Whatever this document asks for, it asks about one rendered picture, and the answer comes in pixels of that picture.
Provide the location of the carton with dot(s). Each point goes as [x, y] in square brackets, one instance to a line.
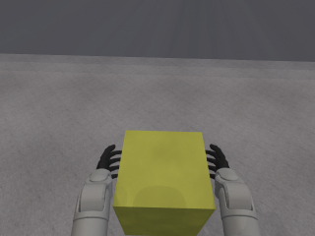
[163, 186]

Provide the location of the left robot forearm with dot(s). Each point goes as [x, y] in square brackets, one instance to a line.
[92, 209]

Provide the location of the left robot hand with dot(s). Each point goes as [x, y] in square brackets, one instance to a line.
[105, 160]

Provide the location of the right robot forearm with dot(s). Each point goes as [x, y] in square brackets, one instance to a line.
[237, 209]

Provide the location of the right robot hand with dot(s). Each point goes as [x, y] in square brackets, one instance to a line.
[219, 159]

